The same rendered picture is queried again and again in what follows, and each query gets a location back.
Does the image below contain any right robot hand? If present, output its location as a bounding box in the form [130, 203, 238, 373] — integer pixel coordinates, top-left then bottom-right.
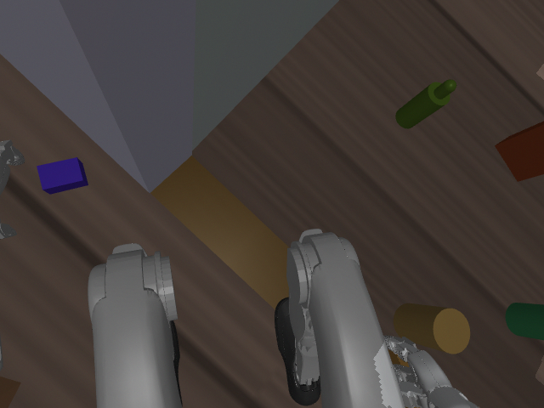
[384, 335, 453, 408]

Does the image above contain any right robot foot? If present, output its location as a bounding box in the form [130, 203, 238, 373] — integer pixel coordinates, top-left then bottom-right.
[275, 297, 320, 405]

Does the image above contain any left robot hand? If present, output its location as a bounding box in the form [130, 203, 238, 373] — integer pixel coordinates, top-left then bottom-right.
[0, 140, 25, 239]

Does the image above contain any right robot arm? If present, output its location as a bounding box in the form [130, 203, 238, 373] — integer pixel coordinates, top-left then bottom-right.
[427, 387, 478, 408]

